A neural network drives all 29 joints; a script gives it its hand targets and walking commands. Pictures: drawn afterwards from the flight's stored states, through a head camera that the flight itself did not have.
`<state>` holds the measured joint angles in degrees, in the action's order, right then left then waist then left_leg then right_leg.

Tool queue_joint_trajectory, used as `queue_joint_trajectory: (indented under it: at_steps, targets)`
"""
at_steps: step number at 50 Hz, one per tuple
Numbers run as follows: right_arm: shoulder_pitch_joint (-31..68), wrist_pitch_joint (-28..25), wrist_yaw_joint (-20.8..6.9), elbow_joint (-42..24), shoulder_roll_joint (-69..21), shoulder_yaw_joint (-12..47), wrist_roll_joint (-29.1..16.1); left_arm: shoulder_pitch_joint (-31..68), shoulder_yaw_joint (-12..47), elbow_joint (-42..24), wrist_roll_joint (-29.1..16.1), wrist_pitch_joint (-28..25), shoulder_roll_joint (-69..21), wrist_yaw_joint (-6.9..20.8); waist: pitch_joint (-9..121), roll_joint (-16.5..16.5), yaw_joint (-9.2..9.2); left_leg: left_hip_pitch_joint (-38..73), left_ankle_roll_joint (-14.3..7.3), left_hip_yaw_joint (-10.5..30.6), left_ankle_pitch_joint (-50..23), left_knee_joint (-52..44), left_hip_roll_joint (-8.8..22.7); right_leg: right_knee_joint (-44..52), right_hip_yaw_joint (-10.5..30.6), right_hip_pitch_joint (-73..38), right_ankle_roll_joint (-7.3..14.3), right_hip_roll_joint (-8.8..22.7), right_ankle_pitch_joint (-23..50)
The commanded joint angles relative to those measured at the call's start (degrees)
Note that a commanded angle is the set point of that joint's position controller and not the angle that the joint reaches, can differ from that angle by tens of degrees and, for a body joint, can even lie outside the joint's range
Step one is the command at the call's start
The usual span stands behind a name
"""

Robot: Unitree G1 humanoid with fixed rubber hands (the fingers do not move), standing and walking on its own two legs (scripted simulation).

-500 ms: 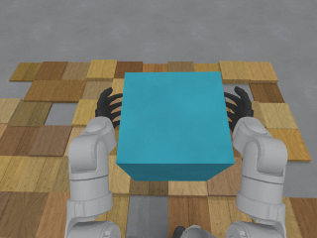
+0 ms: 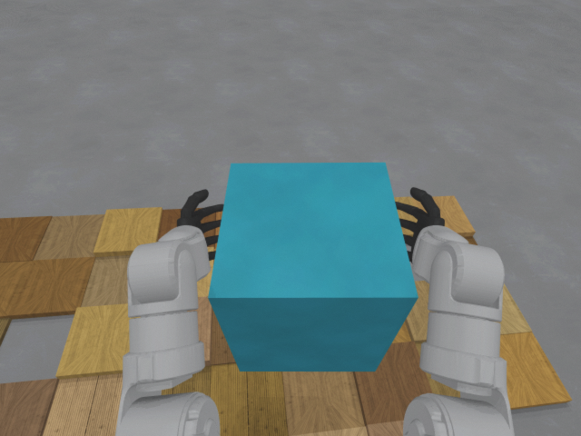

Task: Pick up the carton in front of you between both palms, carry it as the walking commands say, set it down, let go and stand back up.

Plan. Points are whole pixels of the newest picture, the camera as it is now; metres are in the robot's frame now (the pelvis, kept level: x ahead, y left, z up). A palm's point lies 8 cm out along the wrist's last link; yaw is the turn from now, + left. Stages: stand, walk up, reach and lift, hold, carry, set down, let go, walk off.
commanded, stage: carry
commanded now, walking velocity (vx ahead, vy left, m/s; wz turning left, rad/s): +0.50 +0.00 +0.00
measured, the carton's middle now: (307, 274) +0.34 -0.01 +0.04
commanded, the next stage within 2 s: none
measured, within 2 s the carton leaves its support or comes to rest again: neither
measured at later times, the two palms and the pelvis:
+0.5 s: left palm (197, 106) +0.65 +0.19 +0.11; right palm (354, 97) +0.69 -0.11 +0.13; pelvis +0.33 +0.00 +0.01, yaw +3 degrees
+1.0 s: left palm (205, 41) +0.95 +0.21 +0.11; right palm (329, 42) +0.94 -0.09 +0.13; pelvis +0.65 +0.07 +0.02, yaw +1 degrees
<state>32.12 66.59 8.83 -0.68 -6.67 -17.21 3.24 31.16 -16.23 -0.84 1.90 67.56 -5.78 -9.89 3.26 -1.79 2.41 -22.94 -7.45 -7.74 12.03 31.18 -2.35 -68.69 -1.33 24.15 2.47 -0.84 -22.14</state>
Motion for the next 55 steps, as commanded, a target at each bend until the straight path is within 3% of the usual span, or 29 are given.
queue_joint_trajectory:
  at_steps: [1,4,8,11,14,16,17,18,19,20,21,23,24,26,28,31,32,34,37,38,39,40,41,43,44,46,49,53,55]
  targets:
    - [38.32,-3.63,-4.63,-6.57,-52.04,38.65,-17.53,34.96,34.40,-5.80,-8.41,-4.46,-50.51,1.51,23.42,6.61,0.23,30.38,-4.71,24.23,-15.01,-13.70,18.56,0.81,1.59,16.64,-0.43,4.25,4.17]
    - [34.12,-6.17,-5.03,-6.44,-50.95,40.39,-16.80,28.94,36.05,-3.40,-6.62,-7.29,-50.72,2.26,23.31,5.78,1.34,34.20,-2.93,19.66,-23.30,-12.98,17.29,5.96,-0.59,21.09,-1.46,4.35,6.70]
    - [29.21,-8.20,-5.18,-6.49,-48.97,41.27,-16.18,26.98,38.39,-5.79,-6.20,-9.66,-49.38,2.10,20.16,8.21,1.30,37.32,1.26,11.45,-46.96,-12.17,13.31,16.25,-6.15,21.99,-1.92,1.80,11.15]
    - [25.74,-9.25,-4.74,-7.97,-46.49,41.33,-15.59,25.04,39.63,-7.80,-6.26,-10.48,-47.34,1.63,19.19,8.46,1.41,40.13,2.65,9.09,-52.66,-11.07,12.19,24.92,-7.76,19.81,-1.04,0.33,17.97]
    - [22.31,-9.27,-4.00,-9.42,-43.66,40.82,-14.76,25.51,40.90,-10.58,-7.55,-10.20,-44.98,1.66,18.32,10.01,1.31,37.73,3.78,3.61,-64.04,-7.73,9.39,38.58,-14.19,7.96,0.07,-5.10,24.56]
    - [22.76,-9.19,-3.46,-11.79,-41.40,40.57,-14.77,25.47,42.10,-12.96,-9.91,-9.58,-44.10,1.76,22.47,15.57,-1.35,32.59,4.81,1.95,-65.41,2.03,10.84,42.37,-13.01,-7.60,1.51,-4.20,25.32]
    - [23.39,-8.64,-2.86,-13.01,-39.74,39.74,-14.04,25.46,41.75,-13.79,-9.71,-9.29,-42.66,1.68,24.94,11.42,-4.61,27.15,6.32,-1.16,-58.32,13.37,9.24,48.41,-12.96,-19.56,1.48,-3.11,29.77]
    - [27.12,-8.06,-2.14,-15.34,-37.82,39.76,-14.04,23.00,40.71,-13.33,-9.87,-9.01,-41.21,1.48,28.25,4.19,-6.87,12.84,6.17,0.26,-35.63,23.99,6.82,44.52,-2.53,-34.96,3.52,4.20,36.71]
    - [27.45,-7.30,-1.62,-16.53,-36.75,39.85,-13.95,25.04,39.67,-13.91,-10.33,-8.66,-39.04,1.20,29.85,-11.30,-6.22,-7.79,7.03,2.27,10.13,39.40,0.18,38.21,19.48,-48.89,11.07,19.59,58.02]
    - [23.45,-6.69,-0.92,-14.58,-35.44,38.83,-13.87,22.62,38.90,-12.91,-10.63,-7.89,-37.33,0.64,35.41,-12.74,-6.94,-17.70,7.37,9.82,19.88,56.76,-2.12,39.97,29.73,-53.01,20.68,24.58,46.56]
    - [22.93,-6.41,-0.40,-15.54,-34.89,37.64,-14.16,23.22,40.20,-14.74,-12.85,-7.48,-38.28,0.59,33.99,-5.34,-7.57,-21.37,6.17,13.28,17.87,55.97,1.76,41.74,27.85,-49.80,19.38,22.38,36.86]
    - [23.05,-5.30,0.63,-17.00,-34.04,35.38,-12.21,24.68,41.44,-15.80,-15.45,-6.37,-40.72,1.21,26.14,0.42,-5.95,-21.16,5.11,11.39,12.46,44.42,4.88,47.38,21.07,-37.78,13.33,19.97,30.87]
    - [22.52,-5.09,0.84,-16.66,-34.76,34.28,-11.48,27.53,42.63,-18.06,-17.32,-6.12,-41.09,1.77,24.80,0.52,-5.09,-17.81,5.32,10.41,10.27,38.86,6.14,49.05,16.95,-33.04,11.06,19.11,26.57]
    - [18.65,-3.81,0.68,-15.34,-34.30,32.98,-9.17,28.24,44.71,-19.75,-19.48,-4.97,-41.81,2.91,22.27,-0.05,-3.67,-13.43,6.32,7.28,8.58,29.12,6.19,51.66,11.90,-26.84,9.38,17.11,22.76]
    - [18.80,-2.72,0.08,-16.93,-37.16,35.79,-9.56,25.75,43.47,-22.10,-19.30,-3.93,-42.35,3.88,19.70,-5.46,-3.65,-10.95,6.97,5.14,5.41,18.26,5.98,53.24,6.86,-23.89,8.86,15.12,26.49]
    - [13.82,-0.77,-0.98,-16.69,-37.28,37.31,-10.17,19.75,42.77,-19.92,-17.31,-1.51,-41.68,4.22,17.22,-3.55,-4.18,-6.46,7.35,1.36,-3.66,4.44,4.43,52.79,0.84,-22.87,6.69,14.04,31.08]
    - [12.83,-0.29,-1.42,-17.16,-38.08,38.47,-9.96,18.83,43.14,-19.98,-15.86,-0.89,-41.34,4.26,16.31,-4.39,-3.42,-4.84,7.67,0.01,-5.53,1.32,3.62,52.66,-1.00,-23.15,5.97,13.59,30.40]
    - [13.47,0.98,-2.06,-18.76,-38.81,40.76,-11.34,15.28,41.40,-19.86,-14.08,0.02,-40.60,4.39,13.43,-7.16,-5.29,-4.52,7.67,-2.30,-8.46,-1.95,3.08,51.33,-2.80,-23.99,5.15,12.71,32.30]
    - [11.11,2.09,-3.12,-18.74,-39.89,42.03,-12.90,12.39,41.58,-19.38,-12.40,1.15,-40.41,4.61,14.71,-5.21,-2.23,7.20,6.02,-5.29,-9.41,-8.38,1.01,38.78,-8.00,-22.21,2.05,9.91,39.31]
    - [10.36,2.31,-3.26,-18.91,-39.75,41.86,-13.06,11.70,41.85,-19.31,-12.09,1.36,-40.64,4.51,19.14,-3.63,-0.94,20.27,5.05,-3.43,-5.70,-6.52,3.54,31.34,-9.59,-15.30,-0.09,8.47,33.55]
    - [10.23,2.45,-3.50,-19.36,-38.71,41.70,-13.34,11.71,42.47,-21.20,-12.14,1.54,-40.43,4.53,21.86,7.13,0.24,30.40,0.87,12.78,-4.30,-7.86,14.53,16.25,-9.83,-2.67,-1.88,6.09,20.68]
    - [8.85,2.29,-3.55,-18.62,-39.75,42.00,-13.03,11.43,43.65,-22.06,-12.74,1.66,-41.48,4.64,24.74,19.16,-0.99,40.20,-4.86,32.26,-6.44,-12.09,24.97,2.94,-6.76,10.86,-2.97,0.02,-4.40]
    - [8.22,2.02,-3.87,-19.70,-40.84,43.57,-13.84,11.62,44.16,-23.23,-13.62,1.40,-42.21,4.84,23.45,18.25,-0.65,43.55,-7.71,34.27,-12.34,-12.95,25.97,-5.01,-3.11,19.53,-2.06,0.11,-7.86]
    - [12.62,0.59,-4.39,-23.69,-44.87,45.12,-15.29,13.77,43.89,-22.20,-13.96,0.10,-45.69,5.28,22.93,5.85,0.71,38.30,-5.79,25.62,-20.75,-10.60,24.06,-5.98,1.36,21.45,-0.69,4.10,-4.82]
    - [12.79,0.13,-4.74,-22.46,-45.48,45.59,-16.05,14.92,44.58,-23.70,-14.47,-0.71,-46.11,5.46,22.24,5.18,0.27,35.68,-4.70,23.46,-15.79,-11.63,23.50,-3.25,2.60,20.93,-0.54,5.62,-2.86]
    - [15.44,-1.22,-5.14,-22.58,-46.28,46.45,-16.77,15.12,45.44,-22.50,-13.61,-2.09,-46.55,5.56,21.27,6.70,0.11,32.99,-2.41,17.66,-8.15,-13.47,21.08,5.26,1.06,18.97,-0.54,6.44,-0.43]
    - [15.19,-2.76,-4.64,-19.83,-42.60,45.69,-16.54,13.05,43.01,-19.08,-10.49,-4.05,-43.16,4.16,18.56,7.36,0.63,27.65,-3.42,12.59,-6.52,-16.15,20.15,13.52,-1.04,17.17,-0.98,6.15,3.53]
    - [16.17,-4.12,-3.10,-9.77,-36.64,41.10,-13.00,15.71,38.39,-10.62,-5.98,-5.28,-36.79,1.84,11.55,10.64,-0.06,18.98,-0.55,3.15,-8.61,-17.10,13.98,27.88,-7.73,9.50,-0.95,2.95,10.75]
    - [20.82,-5.08,-2.05,-9.32,-36.40,39.75,-12.04,19.83,37.87,-8.82,-7.16,-6.21,-37.75,1.38,11.97,12.06,-0.63,19.82,0.13,2.57,-13.88,-12.75,14.77,30.57,-9.71,6.04,0.07,1.15,11.27]
